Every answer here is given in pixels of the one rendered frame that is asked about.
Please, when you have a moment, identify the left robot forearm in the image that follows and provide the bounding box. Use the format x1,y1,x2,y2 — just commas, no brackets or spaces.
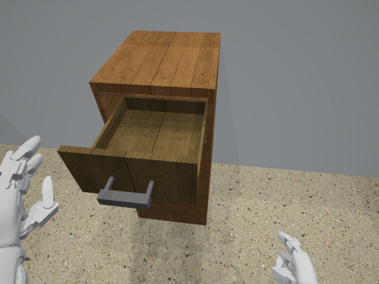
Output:
0,247,28,284

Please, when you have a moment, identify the right robot hand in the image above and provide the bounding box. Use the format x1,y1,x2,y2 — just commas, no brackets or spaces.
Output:
272,231,318,284

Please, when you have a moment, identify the left robot hand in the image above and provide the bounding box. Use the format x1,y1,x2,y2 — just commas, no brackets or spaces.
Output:
0,135,59,248

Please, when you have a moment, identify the drawer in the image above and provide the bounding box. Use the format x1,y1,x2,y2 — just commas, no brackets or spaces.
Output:
57,96,208,204

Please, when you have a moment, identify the handle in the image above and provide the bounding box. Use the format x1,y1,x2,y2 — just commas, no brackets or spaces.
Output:
97,176,154,210

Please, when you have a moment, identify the cabinet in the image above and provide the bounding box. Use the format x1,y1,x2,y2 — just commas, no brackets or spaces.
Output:
89,30,221,225

